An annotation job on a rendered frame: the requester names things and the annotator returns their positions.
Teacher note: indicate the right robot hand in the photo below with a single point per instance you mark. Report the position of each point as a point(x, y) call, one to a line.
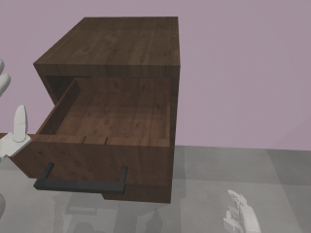
point(242, 221)

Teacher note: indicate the drawer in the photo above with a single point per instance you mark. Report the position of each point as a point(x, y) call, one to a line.
point(100, 125)

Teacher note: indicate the handle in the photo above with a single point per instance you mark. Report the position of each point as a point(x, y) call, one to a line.
point(117, 188)

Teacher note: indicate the cabinet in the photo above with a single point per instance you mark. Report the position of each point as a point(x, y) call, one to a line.
point(119, 48)

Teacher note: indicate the left robot hand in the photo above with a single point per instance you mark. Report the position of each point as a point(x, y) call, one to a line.
point(12, 143)

